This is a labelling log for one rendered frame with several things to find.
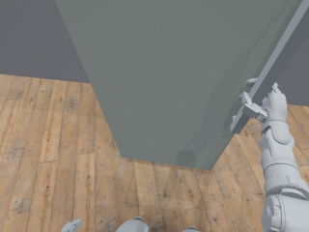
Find robot left shin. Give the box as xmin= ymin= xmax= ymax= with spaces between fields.
xmin=134 ymin=217 xmax=144 ymax=222

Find robot right forearm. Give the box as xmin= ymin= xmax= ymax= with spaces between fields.
xmin=259 ymin=121 xmax=309 ymax=201

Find fridge door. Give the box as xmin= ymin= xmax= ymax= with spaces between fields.
xmin=55 ymin=0 xmax=303 ymax=171

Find right robot upper arm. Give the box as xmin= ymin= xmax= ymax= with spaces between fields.
xmin=261 ymin=193 xmax=309 ymax=232

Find right robot hand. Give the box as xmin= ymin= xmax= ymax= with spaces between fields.
xmin=239 ymin=77 xmax=288 ymax=127

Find left robot thigh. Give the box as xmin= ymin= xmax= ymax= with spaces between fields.
xmin=115 ymin=219 xmax=149 ymax=232

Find handle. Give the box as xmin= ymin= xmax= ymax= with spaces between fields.
xmin=230 ymin=0 xmax=309 ymax=134

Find left robot hand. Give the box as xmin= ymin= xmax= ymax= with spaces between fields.
xmin=61 ymin=218 xmax=82 ymax=232

